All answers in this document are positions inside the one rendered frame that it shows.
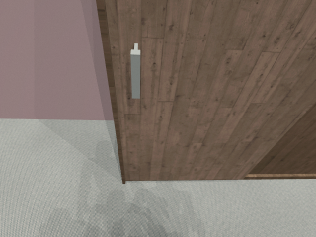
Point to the handle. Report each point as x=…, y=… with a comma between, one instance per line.
x=135, y=55

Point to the wardrobe door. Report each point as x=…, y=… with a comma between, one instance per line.
x=295, y=153
x=221, y=82

